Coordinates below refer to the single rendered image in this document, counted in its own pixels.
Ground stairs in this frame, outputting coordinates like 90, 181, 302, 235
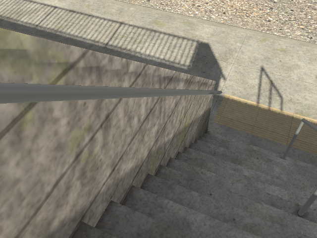
71, 131, 317, 238

